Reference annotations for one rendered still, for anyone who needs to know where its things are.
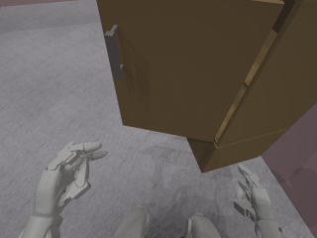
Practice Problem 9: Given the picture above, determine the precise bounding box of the right robot forearm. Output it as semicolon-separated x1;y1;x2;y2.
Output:
255;219;286;238

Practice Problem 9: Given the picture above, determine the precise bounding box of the robot right hand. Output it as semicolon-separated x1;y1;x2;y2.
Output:
234;164;275;223

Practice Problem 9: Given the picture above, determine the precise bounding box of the handle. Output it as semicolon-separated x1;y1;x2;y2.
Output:
104;25;124;80

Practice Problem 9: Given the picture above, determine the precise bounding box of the robot left hand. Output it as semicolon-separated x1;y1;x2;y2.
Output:
34;141;108;215

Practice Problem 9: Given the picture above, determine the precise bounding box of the right robot thigh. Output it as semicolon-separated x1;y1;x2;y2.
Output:
184;215;221;238

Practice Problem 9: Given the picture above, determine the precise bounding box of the cupboard door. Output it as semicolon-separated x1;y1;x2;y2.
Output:
96;0;284;142

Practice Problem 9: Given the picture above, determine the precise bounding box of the robot thigh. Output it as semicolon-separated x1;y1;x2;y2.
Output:
184;215;221;238
112;207;151;238

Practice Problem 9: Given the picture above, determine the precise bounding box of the left robot forearm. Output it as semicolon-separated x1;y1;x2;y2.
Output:
17;212;63;238

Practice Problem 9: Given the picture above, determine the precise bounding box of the left robot thigh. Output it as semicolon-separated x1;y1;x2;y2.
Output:
112;207;151;238

